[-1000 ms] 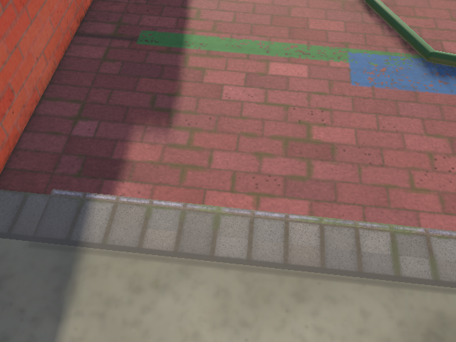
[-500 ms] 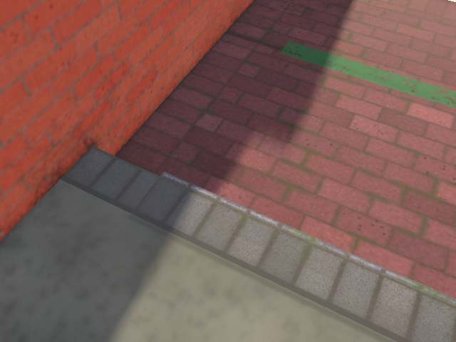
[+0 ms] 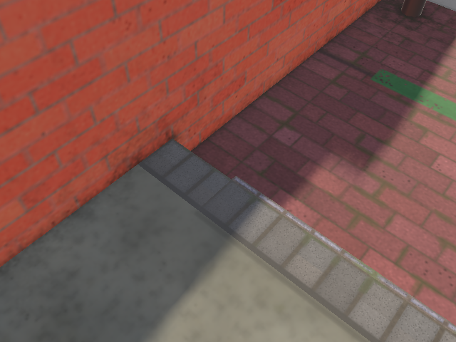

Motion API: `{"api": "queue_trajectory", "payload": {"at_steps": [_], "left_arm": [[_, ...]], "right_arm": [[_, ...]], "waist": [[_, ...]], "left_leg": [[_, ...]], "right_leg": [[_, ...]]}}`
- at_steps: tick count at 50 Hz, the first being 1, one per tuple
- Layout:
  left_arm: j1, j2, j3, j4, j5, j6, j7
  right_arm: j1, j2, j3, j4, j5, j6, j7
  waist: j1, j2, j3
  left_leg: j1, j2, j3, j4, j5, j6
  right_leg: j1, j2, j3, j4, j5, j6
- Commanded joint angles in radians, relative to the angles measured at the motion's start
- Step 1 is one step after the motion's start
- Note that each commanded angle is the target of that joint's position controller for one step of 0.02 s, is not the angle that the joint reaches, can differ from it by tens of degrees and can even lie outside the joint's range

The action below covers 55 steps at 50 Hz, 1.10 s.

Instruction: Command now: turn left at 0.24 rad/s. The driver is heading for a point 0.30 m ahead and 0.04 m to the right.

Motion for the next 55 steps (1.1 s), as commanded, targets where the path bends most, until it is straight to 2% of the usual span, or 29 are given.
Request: {"api": "queue_trajectory", "payload": {"at_steps": [1, 2, 3, 4, 5, 6, 7, 8, 9, 11, 15, 18, 26, 42, 54, 55], "left_arm": [[0.021, 0.068, 0.014, -0.063, 0.008, -0.03, -0.013], [0.033, 0.105, 0.018, -0.068, 0.026, -0.033, -0.011], [0.026, 0.178, 0.03, -0.081, 0.038, -0.03, -0.006], [-0.013, 0.135, 0.014, -0.066, 0.045, -0.029, -0.007], [-0.063, 0.082, -0.001, -0.087, 0.037, -0.033, -0.009], [-0.06, 0.082, -0.002, -0.081, 0.031, -0.035, -0.009], [-0.044, 0.1, 0.0, -0.078, 0.025, -0.038, -0.009], [-0.034, 0.1, -0.001, -0.072, 0.02, -0.041, -0.008], [-0.022, 0.093, -0.007, -0.069, 0.024, -0.042, -0.007], [-0.014, 0.084, -0.013, -0.075, 0.027, -0.039, -0.009], [0.008, 0.073, -0.018, -0.077, 0.02, -0.037, -0.007], [0.017, 0.062, -0.022, -0.075, 0.019, -0.034, -0.008], [0.024, 0.046, -0.026, -0.059, 0.017, -0.034, -0.012], [0.057, 0.038, -0.029, 0.006, 0.014, -0.041, -0.003], [0.073, 0.034, -0.033, 0.08, 0.011, -0.043, -0.001], [0.088, 0.027, -0.035, 0.095, 0.012, -0.041, 0.0]], "right_arm": [[-0.021, -0.124, -0.028, -0.053, 0.011, -0.009, -0.001], [0.014, -0.098, -0.021, -0.046, -0.001, -0.015, -0.002], [0.08, -0.073, -0.014, -0.042, -0.022, -0.026, 0.002], [0.059, -0.082, -0.018, -0.05, -0.018, -0.03, 0.0], [0.044, -0.115, -0.026, -0.037, -0.021, -0.031, -0.003], [0.01, -0.109, -0.028, -0.039, -0.019, -0.028, -0.005], [-0.008, -0.093, -0.025, -0.035, -0.022, -0.021, -0.005], [-0.012, -0.084, -0.023, -0.04, -0.026, -0.015, -0.002], [-0.008, -0.071, -0.019, -0.037, -0.024, -0.013, 0.002], [0.013, -0.078, -0.023, -0.022, -0.016, -0.015, 0.009], [0.017, -0.066, -0.022, -0.008, -0.018, -0.03, 0.008], [0.025, -0.059, -0.021, -0.002, -0.016, -0.037, 0.005], [0.045, -0.048, -0.02, 0.002, -0.015, -0.038, -0.006], [0.06, -0.019, -0.02, 0.027, -0.013, -0.034, -0.023], [0.087, -0.015, -0.021, 0.09, -0.011, -0.032, -0.036], [0.104, -0.003, -0.018, 0.106, -0.012, -0.031, -0.037]], "waist": [[0.033, 0.126, -0.106], [0.019, 0.069, -0.123], [-0.041, -0.116, -0.14], [-0.055, -0.233, -0.105], [-0.043, -0.192, -0.083], [-0.029, -0.178, -0.079], [-0.016, -0.17, -0.075], [-0.01, -0.164, -0.073], [-0.011, -0.149, -0.067], [-0.001, -0.084, -0.032], [0.014, -0.002, -0.036], [0.019, 0.025, -0.047], [0.013, 0.012, -0.046], [0.012, 0.001, -0.03], [0.014, -0.003, -0.013], [0.014, -0.012, -0.034]], "left_leg": [[0.09, 0.222, -0.253, -0.084, 0.267, 0.127], [0.037, 0.183, -0.22, -0.049, 0.149, 0.07], [-0.034, 0.07, -0.1, 0.075, -0.077, 0.011], [-0.032, 0.042, -0.005, 0.07, -0.198, -0.036], [0.011, 0.07, 0.007, 0.071, -0.172, -0.061], [0.02, 0.071, 0.016, 0.036, -0.092, -0.063], [0.049, 0.077, 0.015, 0.001, -0.025, -0.066], [0.08, 0.089, 0.007, -0.025, 0.027, -0.064], [0.11, 0.094, 0.005, -0.037, 0.058, -0.055], [0.087, 0.093, 0.0, -0.039, 0.06, -0.024], [0.07, 0.107, -0.022, -0.06, 0.106, -0.021], [0.07, 0.11, -0.028, -0.061, 0.118, -0.022], [0.092, 0.113, -0.029, -0.052, 0.141, -0.023], [0.122, 0.105, -0.011, -0.046, 0.163, -0.038], [0.133, 0.103, -0.001, -0.058, 0.167, -0.054], [0.143, 0.091, 0.015, -0.059, 0.093, -0.055]], "right_leg": [[0.136, -0.014, -0.009, -0.281, 0.202, -0.036], [0.233, -0.098, 0.058, -0.299, 0.328, -0.066], [0.289, -0.246, 0.195, -0.285, 0.534, -0.139], [0.174, -0.312, 0.283, -0.315, 0.477, -0.253], [0.144, -0.283, 0.259, -0.33, 0.397, -0.26], [0.155, -0.232, 0.219, -0.319, 0.334, -0.219], [0.15, -0.195, 0.184, -0.309, 0.288, -0.185], [0.133, -0.179, 0.169, -0.307, 0.235, -0.161], [0.106, -0.156, 0.141, -0.303, 0.178, -0.137], [0.093, -0.107, 0.084, -0.287, 0.08, -0.105], [0.122, -0.081, 0.049, -0.232, 0.126, -0.1], [0.137, -0.069, 0.035, -0.211, 0.148, -0.098], [0.127, -0.057, 0.027, -0.207, 0.166, -0.09], [0.104, -0.054, 0.032, -0.228, 0.15, -0.091], [0.105, -0.054, 0.038, -0.256, 0.139, -0.102], [0.111, -0.049, 0.037, -0.274, 0.047, -0.106]]}}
